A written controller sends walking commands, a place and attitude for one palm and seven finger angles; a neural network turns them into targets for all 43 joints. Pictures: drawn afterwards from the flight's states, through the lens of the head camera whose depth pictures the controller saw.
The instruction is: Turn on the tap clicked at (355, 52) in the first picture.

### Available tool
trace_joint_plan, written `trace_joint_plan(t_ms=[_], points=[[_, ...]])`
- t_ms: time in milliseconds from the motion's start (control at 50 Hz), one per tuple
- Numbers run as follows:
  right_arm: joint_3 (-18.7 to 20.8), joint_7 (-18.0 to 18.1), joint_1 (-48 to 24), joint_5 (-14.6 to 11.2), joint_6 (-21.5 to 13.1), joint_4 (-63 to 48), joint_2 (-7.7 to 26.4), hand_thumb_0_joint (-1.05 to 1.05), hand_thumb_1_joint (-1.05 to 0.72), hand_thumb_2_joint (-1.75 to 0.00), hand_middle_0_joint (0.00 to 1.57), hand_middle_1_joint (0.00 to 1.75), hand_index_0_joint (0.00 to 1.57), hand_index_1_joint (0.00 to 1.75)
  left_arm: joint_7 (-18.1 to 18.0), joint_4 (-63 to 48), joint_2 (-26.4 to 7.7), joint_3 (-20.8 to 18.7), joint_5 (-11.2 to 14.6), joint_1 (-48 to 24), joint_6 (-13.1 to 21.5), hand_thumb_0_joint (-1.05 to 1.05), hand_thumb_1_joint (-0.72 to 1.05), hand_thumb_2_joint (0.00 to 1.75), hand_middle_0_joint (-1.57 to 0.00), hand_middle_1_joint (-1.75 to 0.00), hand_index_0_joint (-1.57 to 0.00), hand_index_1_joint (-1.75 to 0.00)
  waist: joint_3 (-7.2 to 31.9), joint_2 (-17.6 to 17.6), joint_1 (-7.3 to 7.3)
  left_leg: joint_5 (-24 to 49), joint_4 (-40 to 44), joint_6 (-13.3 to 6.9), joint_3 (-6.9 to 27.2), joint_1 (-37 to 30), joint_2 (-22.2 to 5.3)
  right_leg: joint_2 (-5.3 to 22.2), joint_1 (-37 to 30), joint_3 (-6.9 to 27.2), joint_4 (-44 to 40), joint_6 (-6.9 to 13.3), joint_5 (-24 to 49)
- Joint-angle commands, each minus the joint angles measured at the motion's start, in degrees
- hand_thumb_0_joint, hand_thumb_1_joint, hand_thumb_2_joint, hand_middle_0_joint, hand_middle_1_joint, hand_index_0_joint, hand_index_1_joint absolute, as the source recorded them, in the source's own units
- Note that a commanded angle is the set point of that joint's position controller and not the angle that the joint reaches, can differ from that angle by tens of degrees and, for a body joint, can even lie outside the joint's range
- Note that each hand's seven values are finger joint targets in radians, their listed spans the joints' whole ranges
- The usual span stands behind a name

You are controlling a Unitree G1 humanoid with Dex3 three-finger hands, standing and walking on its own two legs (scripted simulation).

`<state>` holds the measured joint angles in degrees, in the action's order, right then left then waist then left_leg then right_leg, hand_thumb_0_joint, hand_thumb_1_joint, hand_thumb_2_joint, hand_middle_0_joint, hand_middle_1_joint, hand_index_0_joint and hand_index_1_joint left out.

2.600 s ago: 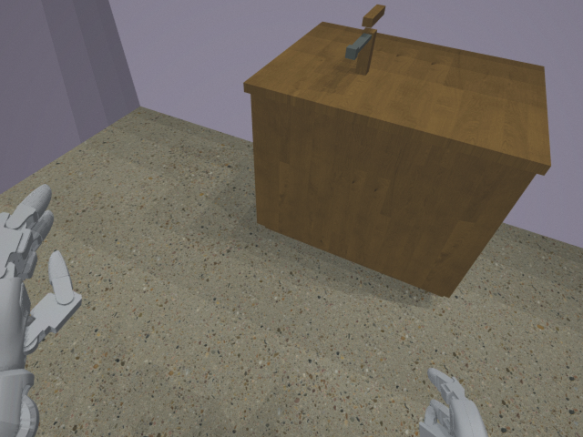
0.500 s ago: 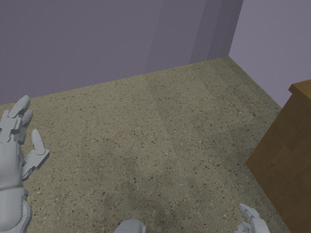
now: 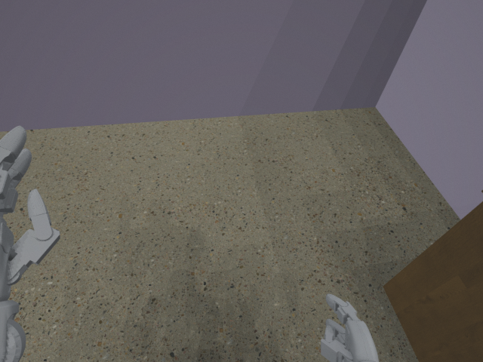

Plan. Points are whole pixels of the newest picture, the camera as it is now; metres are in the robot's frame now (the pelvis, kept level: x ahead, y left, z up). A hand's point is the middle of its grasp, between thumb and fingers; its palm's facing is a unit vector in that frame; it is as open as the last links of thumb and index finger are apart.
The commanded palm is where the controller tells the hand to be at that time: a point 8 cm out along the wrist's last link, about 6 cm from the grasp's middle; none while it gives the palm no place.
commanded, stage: turn to face it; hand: left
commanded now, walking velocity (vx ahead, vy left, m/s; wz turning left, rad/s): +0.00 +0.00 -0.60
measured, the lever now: out of the picture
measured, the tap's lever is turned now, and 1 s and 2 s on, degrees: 0 0 0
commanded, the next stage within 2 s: none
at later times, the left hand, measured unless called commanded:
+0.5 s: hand (176, 222) +0.23 +0.11 +0.20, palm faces +0.16 -0.84 -0.52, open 7.4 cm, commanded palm +0.19 +0.17 +0.18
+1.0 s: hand (185, 275) +0.17 +0.09 +0.19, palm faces -0.05 -0.90 -0.43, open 7.4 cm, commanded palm +0.16 +0.14 +0.18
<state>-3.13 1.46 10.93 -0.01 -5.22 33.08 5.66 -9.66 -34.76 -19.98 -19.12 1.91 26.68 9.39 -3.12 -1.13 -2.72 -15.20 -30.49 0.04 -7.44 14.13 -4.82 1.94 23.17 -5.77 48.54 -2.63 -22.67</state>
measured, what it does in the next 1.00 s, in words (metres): walks backwards, turning right: right foot, then left foot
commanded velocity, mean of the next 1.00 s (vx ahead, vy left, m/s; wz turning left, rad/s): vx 0.00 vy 0.00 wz -0.60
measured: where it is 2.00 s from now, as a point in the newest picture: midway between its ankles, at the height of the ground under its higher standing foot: outside the picture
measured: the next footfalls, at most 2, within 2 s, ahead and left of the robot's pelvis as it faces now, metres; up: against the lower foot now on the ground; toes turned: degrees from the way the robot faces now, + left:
right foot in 0.14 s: +0.06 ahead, -0.10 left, +0.00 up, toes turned -11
left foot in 0.80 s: -0.02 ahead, +0.07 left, +0.00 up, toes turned -20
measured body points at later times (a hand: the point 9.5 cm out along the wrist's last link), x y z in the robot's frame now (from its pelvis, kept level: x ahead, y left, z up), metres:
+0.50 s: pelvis -0.04 -0.06 +0.00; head -0.02 -0.09 +0.45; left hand +0.21 +0.15 +0.22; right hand +0.04 -0.37 -0.09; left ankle -0.03 +0.13 -0.65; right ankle +0.02 -0.09 -0.74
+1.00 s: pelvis -0.13 -0.01 +0.00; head -0.13 -0.02 +0.45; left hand +0.17 +0.14 +0.21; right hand -0.09 -0.28 -0.09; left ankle -0.06 +0.08 -0.74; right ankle -0.18 -0.13 -0.64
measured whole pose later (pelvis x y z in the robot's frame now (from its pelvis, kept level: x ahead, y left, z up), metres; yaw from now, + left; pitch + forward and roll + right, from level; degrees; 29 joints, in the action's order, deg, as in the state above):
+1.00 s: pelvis -0.13 -0.01 +0.00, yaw -33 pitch -2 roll -2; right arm -0.1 -0.8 12.2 -1.0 2.1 30.5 9.4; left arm -7.2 -28.4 -21.0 -21.4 0.9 25.6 11.4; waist -1.4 2.8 -2.6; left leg -14.5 -29.1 0.5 -10.6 12.5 -7.4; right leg -1.4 32.3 0.1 66.7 -3.6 -21.4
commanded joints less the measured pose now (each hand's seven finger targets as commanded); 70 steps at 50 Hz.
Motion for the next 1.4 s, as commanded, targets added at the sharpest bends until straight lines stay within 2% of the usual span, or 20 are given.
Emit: trace_joint_plan(t_ms=[0,100,140,160,220,280,580,740,780,800,820,880,980,1100,1140,1180,1200,1240,1300,1380], points=[[4.8,1.3,-2.7,0.4,-3.5,-6.8,11.9,0.0,-0.9,-0.9,0.2,0.3,0.2,0.3,-0.1,-7.5,-9.9,-6.7,-0.2,-6.7,3.2,0.0,0.9,0.9,-0.2,-0.3,-0.2,-0.3,7.8,15.6,2.47,21.7,9.9,-4.6,5.1,-3.5,-15.7,-1.4,-3.9,-0.7,-7.7,-0.1,0.4],[5.1,0.7,-2.6,-0.5,-1.6,-7.2,11.8,0.0,-0.9,-0.9,0.2,0.3,0.2,0.3,1.3,1.5,-8.6,-5.6,-0.8,-8.9,1.8,0.0,0.9,0.9,-0.2,-0.3,-0.2,-0.3,7.6,4.3,2.24,8.0,-3.9,-0.4,0.8,2.0,-12.9,1.0,-12.9,3.1,-22.7,1.5,15.9],[4.4,0.6,-4.1,-0.6,-1.1,-9.1,10.0,0.0,-0.9,-0.9,0.2,0.3,0.2,0.3,1.1,2.7,-11.0,-6.4,-1.1,-10.0,1.8,0.0,0.9,0.9,-0.2,-0.3,-0.2,-0.3,8.2,-16.6,1.87,-19.2,-24.1,3.8,-0.1,15.1,-0.1,16.0,-17.6,27.0,-27.3,10.2,44.5],[5.3,0.5,-4.6,-1.0,-0.9,-8.9,11.1,0.0,-0.9,-0.9,0.2,0.3,0.2,0.3,1.0,2.3,-10.2,-6.3,0.0,-9.8,1.4,0.0,0.9,0.9,-0.2,-0.3,-0.2,-0.3,9.9,-19.0,1.43,-19.0,-33.2,4.2,5.3,14.7,1.2,17.6,-15.3,30.1,-29.7,10.4,43.0],[3.9,0.7,-6.4,-0.9,1.2,-9.0,9.9,0.0,-0.9,-0.9,0.2,0.3,0.2,0.3,0.4,-3.6,-11.9,-8.3,0.5,-2.8,3.1,0.0,0.9,0.9,-0.2,-0.3,-0.2,-0.3,11.3,-5.0,1.47,-10.5,-40.8,4.9,9.0,19.9,0.4,13.9,-19.7,25.0,-26.1,9.8,40.1],[4.0,0.6,-6.7,-0.6,2.8,-8.2,10.4,0.0,-0.9,-0.9,0.2,0.3,0.2,0.3,-0.2,-9.2,-13.7,-10.0,1.0,-2.5,4.9,0.0,0.9,0.9,-0.2,-0.3,-0.2,-0.3,14.2,-0.3,1.88,-6.6,-40.0,5.2,8.9,20.3,0.9,11.1,-21.6,20.2,-25.9,8.4,36.9],[6.9,0.3,-5.3,-1.4,6.3,-9.7,15.5,0.0,-0.9,-0.9,0.2,0.3,0.2,0.3,0.0,2.3,-10.0,-7.5,1.5,-0.4,4.9,0.0,0.9,0.9,-0.2,-0.3,-0.2,-0.3,11.6,-6.2,0.95,-8.7,-23.2,3.7,8.2,14.9,4.0,6.3,-14.3,29.7,-38.3,2.4,5.5],[6.5,-0.6,-2.3,0.5,7.0,-9.4,13.8,0.0,-0.9,-0.9,0.2,0.3,0.2,0.3,1.2,-5.5,-12.5,-6.3,-0.4,-10.9,6.0,0.0,0.9,0.9,-0.2,-0.3,-0.2,-0.3,11.1,-4.2,2.12,-11.5,4.2,-0.4,2.7,-9.9,6.7,2.5,3.7,29.8,-42.6,2.3,-6.9],[6.4,-0.4,-3.0,1.2,6.6,-10.2,14.9,0.0,-0.9,-0.9,0.2,0.3,0.2,0.3,2.3,-7.6,-12.7,-6.0,-0.1,-12.0,7.2,0.0,0.9,0.9,-0.2,-0.3,-0.2,-0.3,10.3,11.1,2.46,-11.4,15.1,-4.3,11.4,-16.8,-4.7,-4.4,12.5,23.1,-23.7,0.9,-4.5],[6.3,-0.5,-4.2,1.9,5.7,-11.1,14.3,0.0,-0.9,-0.9,0.2,0.3,0.2,0.3,2.6,-8.1,-13.0,-7.6,-0.9,-11.9,7.5,0.0,0.9,0.9,-0.2,-0.3,-0.2,-0.3,9.1,18.7,1.41,-14.6,21.0,-8.9,24.1,-12.2,-18.8,-8.4,15.1,14.9,0.0,0.1,-2.3],[6.4,-0.4,-5.3,1.1,4.7,-12.3,12.1,0.0,-0.9,-0.9,0.2,0.3,0.2,0.3,2.5,-9.7,-14.2,-8.9,-2.0,-12.3,7.4,0.0,0.9,0.9,-0.2,-0.3,-0.2,-0.3,7.4,14.4,0.46,-7.9,20.0,-11.8,22.2,-3.7,-23.6,-6.2,12.8,11.4,16.8,-0.7,-1.0],[6.8,-1.8,-5.4,-0.4,4.5,-11.7,12.2,0.0,-0.9,-0.9,0.2,0.3,0.2,0.3,3.1,-6.8,-11.5,-9.1,-1.1,-6.7,5.9,0.0,0.9,0.9,-0.2,-0.3,-0.2,-0.3,5.2,12.9,0.45,-8.5,17.6,-8.1,6.7,6.2,-18.7,-3.2,9.3,8.4,31.1,-0.2,-0.3],[6.6,-1.1,-1.9,-1.7,4.1,-9.7,13.9,0.0,-0.9,-0.9,0.2,0.3,0.2,0.3,1.3,-2.8,-7.1,-3.6,-1.5,-8.1,3.8,0.0,0.9,0.9,-0.2,-0.3,-0.2,-0.3,-0.5,9.0,3.27,-2.0,16.2,-4.1,3.2,2.6,-16.2,-1.5,5.8,0.9,5.9,-1.9,0.0],[6.6,-1.1,-0.8,-1.3,0.0,-10.0,14.2,0.0,-0.9,-0.9,0.2,0.3,0.2,0.3,0.9,-7.5,-9.5,-4.4,-1.1,-9.8,4.7,0.0,0.9,0.9,-0.2,-0.3,-0.2,-0.3,7.0,18.7,2.61,14.5,4.0,-1.4,-3.3,-4.3,-15.0,-3.4,-6.5,-4.7,-16.7,-1.6,0.9],[6.7,-2.0,0.0,-1.8,-0.8,-10.0,13.9,0.0,-0.9,-0.9,0.2,0.3,0.2,0.3,0.7,-11.6,-12.3,-6.6,-1.2,-8.9,5.4,0.0,0.9,0.9,-0.2,-0.3,-0.2,-0.3,11.3,13.0,2.45,13.7,-5.9,0.8,-4.1,-2.4,-12.5,-0.4,-15.5,-0.9,-26.2,0.5,13.2],[5.6,-1.7,-2.8,-1.4,-0.3,-11.6,11.0,0.0,-0.9,-0.9,0.2,0.3,0.2,0.3,-0.5,-12.4,-19.2,-13.3,-1.3,-3.1,6.7,0.0,0.9,0.9,-0.2,-0.3,-0.2,-0.3,14.7,-8.6,0.54,-20.1,-26.6,4.2,-2.9,19.6,-1.8,16.1,-29.3,23.1,-23.1,9.9,56.4],[4.9,-1.3,-4.9,-1.8,0.1,-11.4,10.7,0.0,-0.9,-0.9,0.2,0.3,0.2,0.3,-1.0,-13.9,-20.4,-15.5,0.0,-2.5,6.6,0.0,0.9,0.9,-0.2,-0.3,-0.2,-0.3,16.3,-10.5,-0.25,-21.0,-35.3,4.4,3.4,24.6,-1.2,18.9,-30.5,24.4,-21.7,12.1,64.6],[5.6,-1.3,-4.7,-2.0,1.3,-11.5,10.9,0.0,-0.9,-0.9,0.2,0.3,0.2,0.3,-0.3,-13.9,-19.6,-17.6,1.5,5.6,6.4,0.0,0.9,0.9,-0.2,-0.3,-0.2,-0.3,15.3,-8.4,0.94,-15.5,-40.7,4.6,8.7,27.6,-2.5,16.7,-30.4,25.5,-21.2,13.5,55.6],[5.2,-1.1,-5.7,-1.4,4.7,-9.6,10.0,0.0,-0.9,-0.9,0.2,0.3,0.2,0.3,0.0,-9.9,-15.5,-18.2,2.3,10.3,7.1,0.0,0.9,0.9,-0.2,-0.3,-0.2,-0.3,14.8,-3.4,1.88,-10.6,-32.4,5.6,6.8,23.7,-2.4,13.0,-26.6,18.7,-22.6,12.6,45.7],[6.4,0.0,-5.0,-1.3,5.7,-9.6,11.9,0.0,-0.9,-0.9,0.2,0.3,0.2,0.3,0.1,-4.8,-12.3,-14.5,2.3,7.4,6.0,0.0,0.9,0.9,-0.2,-0.3,-0.2,-0.3,11.7,-6.4,2.25,-8.8,-19.8,4.9,5.1,13.4,-0.4,10.7,-16.0,21.1,-25.5,12.6,34.2]])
